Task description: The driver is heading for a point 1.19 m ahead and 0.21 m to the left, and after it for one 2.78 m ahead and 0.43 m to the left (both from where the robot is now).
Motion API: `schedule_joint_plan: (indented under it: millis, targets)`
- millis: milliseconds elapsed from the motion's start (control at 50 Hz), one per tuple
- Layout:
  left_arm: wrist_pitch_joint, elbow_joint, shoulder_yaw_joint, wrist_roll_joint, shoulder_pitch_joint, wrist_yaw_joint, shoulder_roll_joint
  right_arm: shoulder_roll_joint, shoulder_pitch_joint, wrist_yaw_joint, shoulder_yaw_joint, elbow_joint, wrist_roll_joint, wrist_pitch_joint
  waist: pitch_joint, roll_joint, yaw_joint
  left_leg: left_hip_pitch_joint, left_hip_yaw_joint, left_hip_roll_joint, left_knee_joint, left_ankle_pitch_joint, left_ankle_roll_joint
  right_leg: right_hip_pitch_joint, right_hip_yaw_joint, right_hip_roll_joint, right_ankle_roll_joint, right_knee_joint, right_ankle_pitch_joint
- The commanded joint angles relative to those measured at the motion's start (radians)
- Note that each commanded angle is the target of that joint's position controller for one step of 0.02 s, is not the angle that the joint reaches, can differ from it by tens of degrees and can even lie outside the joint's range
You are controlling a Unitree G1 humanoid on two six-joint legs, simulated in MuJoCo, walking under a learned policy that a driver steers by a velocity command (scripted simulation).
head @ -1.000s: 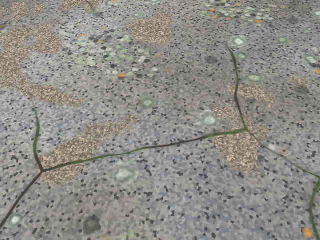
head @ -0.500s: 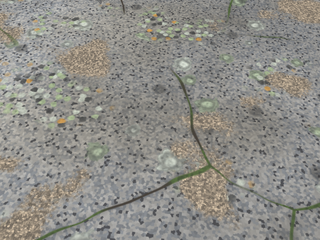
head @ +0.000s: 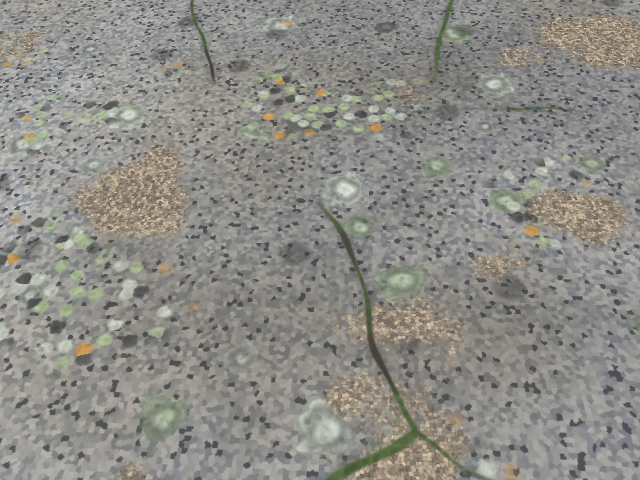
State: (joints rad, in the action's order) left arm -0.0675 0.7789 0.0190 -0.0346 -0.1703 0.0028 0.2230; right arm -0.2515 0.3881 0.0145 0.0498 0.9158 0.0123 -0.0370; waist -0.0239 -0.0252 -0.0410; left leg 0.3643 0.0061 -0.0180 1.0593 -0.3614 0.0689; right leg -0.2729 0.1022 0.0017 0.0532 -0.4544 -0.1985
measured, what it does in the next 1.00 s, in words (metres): walks ahead: left foot, then right foot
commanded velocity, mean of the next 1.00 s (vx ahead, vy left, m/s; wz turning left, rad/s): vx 0.50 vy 0.00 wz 0.24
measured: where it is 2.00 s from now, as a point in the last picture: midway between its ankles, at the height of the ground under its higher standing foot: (258, 271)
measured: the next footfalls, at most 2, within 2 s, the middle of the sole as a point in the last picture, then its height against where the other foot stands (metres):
left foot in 0.38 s outside the picture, level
right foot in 0.96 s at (290, 397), level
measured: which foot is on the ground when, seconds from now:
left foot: up 0.00-0.36, down 0.38-0.98, up 1.00-1.00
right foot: down 0.00-0.38, up 0.40-0.94, down 0.96-1.00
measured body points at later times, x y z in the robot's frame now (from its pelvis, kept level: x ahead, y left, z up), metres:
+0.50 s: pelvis +0.25 +0.07 -0.02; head +0.28 +0.09 +0.43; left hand +0.22 +0.33 -0.15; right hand +0.46 -0.15 -0.13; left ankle +0.29 +0.13 -0.74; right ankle +0.15 -0.09 -0.64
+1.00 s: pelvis +0.53 +0.12 -0.02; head +0.56 +0.13 +0.43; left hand +0.63 +0.40 -0.13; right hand +0.58 -0.13 -0.16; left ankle +0.31 +0.13 -0.70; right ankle +0.64 +0.09 -0.74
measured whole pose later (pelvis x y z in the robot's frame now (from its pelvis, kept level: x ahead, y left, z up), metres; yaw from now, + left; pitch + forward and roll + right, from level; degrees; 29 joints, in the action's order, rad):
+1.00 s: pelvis +0.53 +0.12 -0.02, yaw +14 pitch +1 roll +0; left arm -0.04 0.79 0.04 -0.03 -0.12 0.03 0.24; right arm -0.24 0.38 -0.02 0.03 0.95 0.02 -0.06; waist -0.05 -0.01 -0.02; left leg 0.00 -0.08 0.06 0.73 -0.42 0.06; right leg -0.45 0.09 -0.07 0.14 -0.57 -0.14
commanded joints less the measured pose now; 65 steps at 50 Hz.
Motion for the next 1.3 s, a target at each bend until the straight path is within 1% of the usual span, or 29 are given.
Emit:
schedule_joint_plan:
  millis: [20, 80, 160, 220, 280, 340, 360, 380, 400, 420, 440, 460, 480, 500, 540, 600, 720, 840, 900, 940, 960, 980, 1000, 1020, 1060, 1100, 1160, 1220, 1300]
  targets:
    - [-0.027, -0.005, 0.03, 0.01, -0.096, -0.009, 0.095, -0.059, 0.012, 0.015, 0.023, -0.051, 0.015, 0.017, 0.003, 0.131, 0.035, 0.209, 0.033, -0.062, 0.06, 0.08, -0.011, 0.165, -0.223, 0.264, 0.081, 0.288, 0.127]
    - [-0.044, 0.025, 0.04, 0.02, -0.135, -0.013, 0.109, -0.038, -0.072, 0.03, 0.024, -0.084, 0.018, 0.03, -0.014, 0.107, 0.027, 0.294, 0.024, -0.075, 0.044, 0.169, -0.026, 0.189, -0.126, 0.264, 0.093, 0.311, 0.234]
    - [-0.042, 0.059, 0.04, 0.015, -0.174, -0.014, 0.099, -0.022, -0.215, 0.046, 0.013, -0.137, 0.019, 0.031, -0.054, 0.102, 0.043, 0.342, -0.006, -0.077, -0.123, 0.3, -0.039, 0.201, -0.009, 0.242, 0.094, 0.319, 0.287]
    - [-0.041, 0.08, 0.047, 0.015, -0.2, -0.018, 0.125, -0.013, -0.325, 0.059, 0.0, -0.179, 0.021, 0.028, -0.075, 0.102, 0.066, 0.279, -0.066, -0.064, -0.299, 0.363, -0.021, 0.21, 0.057, 0.247, 0.085, 0.317, 0.324]
    - [-0.03, 0.106, 0.055, 0.014, -0.241, -0.024, 0.15, -0.029, -0.381, 0.063, -0.001, -0.21, 0.026, 0.029, -0.084, 0.092, 0.077, 0.249, -0.113, -0.041, -0.39, 0.3, 0.021, 0.299, 0.098, 0.273, 0.072, 0.271, 0.438]
    - [-0.01, 0.118, 0.064, 0.01, -0.241, -0.032, 0.191, -0.055, -0.326, 0.051, 0.012, -0.205, 0.03, 0.03, -0.024, 0.118, 0.04, 0.122, -0.17, 0.046, -0.427, 0.148, 0.082, 0.377, 0.148, 0.279, 0.053, 0.073, 0.856]
    - [0.002, 0.12, 0.068, 0.009, -0.24, -0.033, 0.207, -0.072, -0.243, 0.045, 0.023, -0.184, 0.03, 0.025, 0.028, 0.12, 0.004, 0.028, -0.176, 0.086, -0.448, 0.102, 0.108, 0.38, 0.156, 0.277, 0.052, -0.073, 0.934]
    - [0.011, 0.114, 0.069, 0.013, -0.231, -0.031, 0.214, -0.097, -0.101, 0.034, 0.039, -0.14, 0.036, 0.015, 0.111, 0.09, -0.061, -0.162, -0.16, 0.117, -0.522, 0.128, 0.139, 0.307, 0.172, 0.262, 0.034, -0.289, 0.851]
    - [0.011, 0.086, 0.06, 0.009, -0.236, -0.028, 0.186, -0.185, 0.05, 0.016, 0.071, -0.101, 0.047, 0.012, 0.215, -0.01, -0.117, -0.414, 0.055, -0.025, -0.575, 0.021, 0.19, 0.097, 0.175, 0.23, 0.0, -0.591, 0.523]
    - [0.005, 0.012, 0.039, 0.015, -0.266, -0.005, 0.073, -0.3, -0.003, 0.006, 0.096, -0.122, 0.03, 0.018, 0.272, -0.242, -0.028, -0.675, 0.607, -0.306, -0.676, 0.023, 0.341, -0.353, 0.097, 0.01, -0.066, -0.938, -0.362]
    - [-0.006, -0.015, 0.054, 0.008, -0.12, -0.003, 0.161, -0.28, 0.032, 0.003, 0.093, -0.13, 0.003, 0.029, 0.271, -0.059, -0.092, -0.663, 0.701, -0.313, -0.773, 0.066, 0.334, -0.458, -0.114, 0.011, -0.059, -0.986, -0.313]
    - [-0.02, -0.035, 0.049, 0.024, -0.072, 0.001, 0.146, -0.247, -0.023, -0.006, 0.083, -0.116, 0.0, 0.031, 0.132, -0.028, -0.057, -0.551, 0.538, -0.297, -0.782, 0.168, 0.308, -0.498, -0.126, 0.065, -0.047, -0.939, -0.196]
    - [-0.029, -0.021, 0.045, 0.024, -0.09, -0.002, 0.139, -0.193, -0.066, -0.009, 0.069, -0.115, -0.004, 0.026, 0.057, 0.03, -0.011, -0.418, 0.441, -0.25, -0.791, 0.311, 0.267, -0.44, -0.123, 0.1, -0.044, -0.839, -0.132]
    - [-0.021, -0.011, 0.046, 0.01, -0.101, -0.004, 0.136, -0.164, -0.109, -0.012, 0.061, -0.12, -0.007, 0.018, 0.023, 0.044, 0.027, -0.327, 0.36, -0.196, -0.798, 0.411, 0.236, -0.377, -0.128, 0.118, -0.051, -0.776, -0.119]
    - [0.016, -0.003, 0.045, -0.014, -0.142, 0.0, 0.127, -0.132, -0.135, -0.011, 0.048, -0.128, -0.015, 0.0, 0.043, 0.024, 0.068, -0.242, 0.285, -0.142, -0.818, 0.509, 0.222, -0.281, -0.13, 0.124, -0.075, -0.711, -0.117]
    - [0.042, -0.001, 0.038, -0.011, -0.127, 0.015, 0.095, -0.136, -0.088, -0.006, 0.044, -0.104, -0.012, -0.024, 0.03, 0.012, 0.071, -0.216, 0.209, -0.115, -0.869, 0.532, 0.204, -0.297, -0.095, 0.126, -0.089, -0.608, -0.034]
    - [0.041, -0.042, 0.035, 0.01, 0.065, 0.026, 0.1, -0.128, 0.016, -0.006, 0.029, -0.057, -0.005, -0.041, -0.026, -0.022, -0.006, -0.35, 0.113, -0.111, -0.917, 0.59, 0.103, -0.414, -0.076, 0.121, -0.056, -0.372, 0.19]
    - [0.031, -0.081, 0.024, 0.013, 0.186, 0.042, 0.087, -0.115, 0.068, -0.03, 0.013, -0.008, 0.016, -0.046, -0.088, -0.017, -0.036, -0.49, 0.018, -0.166, -0.92, 0.701, 0.086, -0.424, -0.056, 0.042, 0.004, -0.194, 0.185]
    - [0.029, -0.066, 0.028, 0.01, 0.118, 0.036, 0.096, -0.135, 0.03, -0.045, 0.009, 0.0, 0.02, -0.049, -0.043, -0.045, 0.014, -0.526, -0.044, -0.179, -0.784, 1.108, 0.055, -0.269, 0.011, -0.036, 0.058, -0.136, 0.073]
    - [0.023, -0.01, 0.046, 0.007, -0.07, 0.025, 0.132, -0.165, 0.013, -0.052, 0.015, 0.003, 0.028, -0.04, 0.064, -0.07, 0.097, -0.533, -0.07, -0.181, -0.508, 1.314, 0.04, -0.08, 0.029, -0.096, 0.103, -0.101, -0.007]
    - [0.015, 0.033, 0.061, -0.005, -0.225, 0.019, 0.159, -0.177, -0.015, -0.052, 0.016, -0.009, 0.02, -0.036, 0.137, -0.05, 0.177, -0.413, -0.098, -0.164, -0.284, 1.172, 0.029, 0.135, -0.026, -0.075, 0.143, -0.024, 0.039]
    - [0.018, 0.052, 0.095, -0.02, -0.358, 0.005, 0.269, -0.137, -0.019, -0.047, 0.001, -0.061, -0.001, -0.046, 0.249, 0.088, 0.215, -0.132, -0.147, -0.077, 0.09, 0.763, -0.003, 0.41, -0.355, 0.16, 0.249, -0.009, -0.005]
    - [0.03, 0.045, 0.104, 0.01, -0.299, 0.009, 0.29, -0.111, 0.011, -0.029, 0.004, -0.085, -0.005, -0.057, 0.317, 0.269, 0.128, 0.212, -0.05, 0.141, 0.381, -0.127, -0.037, 0.589, -0.856, 0.349, 0.384, 0.112, 0.127]
    - [0.033, 0.042, 0.103, 0.041, -0.229, 0.018, 0.27, -0.136, -0.049, -0.023, 0.003, -0.097, 0.022, -0.062, 0.222, 0.103, 0.118, 0.308, 0.085, 0.052, 0.397, -0.063, -0.018, 0.513, -0.76, 0.315, 0.366, 0.132, 0.09]
    - [0.036, 0.034, 0.078, 0.031, -0.144, 0.014, 0.17, -0.125, -0.113, -0.013, -0.002, -0.121, 0.011, -0.075, 0.022, -0.017, 0.065, 0.288, 0.065, -0.029, 0.247, 0.039, -0.027, 0.243, -0.559, 0.248, 0.295, 0.2, 0.151]
    - [0.026, 0.042, 0.067, 0.033, -0.124, 0.005, 0.148, -0.101, -0.1, -0.01, -0.01, -0.129, 0.035, -0.038, -0.008, 0.003, 0.017, 0.201, 0.056, -0.06, 0.135, 0.045, -0.062, 0.11, -0.449, 0.166, 0.25, 0.231, 0.245]
    - [0.006, 0.051, 0.078, 0.037, -0.158, 0.006, 0.19, -0.083, -0.125, -0.004, -0.016, -0.153, 0.041, -0.006, 0.001, 0.043, 0.012, 0.195, 0.016, -0.065, 0.014, 0.088, -0.103, 0.057, -0.389, 0.114, 0.245, 0.255, 0.309]
    - [0.009, 0.057, 0.083, 0.039, -0.207, 0.005, 0.2, -0.083, -0.264, 0.0, -0.019, -0.205, 0.036, -0.003, -0.027, 0.061, 0.055, 0.254, -0.005, -0.068, -0.16, 0.216, -0.132, 0.069, -0.382, 0.081, 0.21, 0.269, 0.3]
    - [0.017, 0.066, 0.088, 0.036, -0.283, 0.0, 0.204, -0.078, -0.392, 0.006, -0.027, -0.249, 0.026, -0.007, -0.007, 0.083, 0.117, 0.276, -0.003, -0.039, -0.327, 0.339, -0.132, 0.175, -0.403, 0.07, 0.166, 0.216, 0.365]
Keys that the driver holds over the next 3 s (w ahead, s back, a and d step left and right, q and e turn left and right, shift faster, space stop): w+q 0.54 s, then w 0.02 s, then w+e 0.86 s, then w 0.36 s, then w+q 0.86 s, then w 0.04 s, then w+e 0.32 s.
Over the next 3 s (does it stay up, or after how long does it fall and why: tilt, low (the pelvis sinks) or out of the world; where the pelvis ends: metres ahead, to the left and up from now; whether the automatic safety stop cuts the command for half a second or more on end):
stays up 1.57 0.26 -0.01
